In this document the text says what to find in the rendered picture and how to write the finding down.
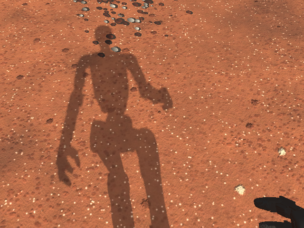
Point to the robot right hand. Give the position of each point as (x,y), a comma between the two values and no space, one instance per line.
(284,207)

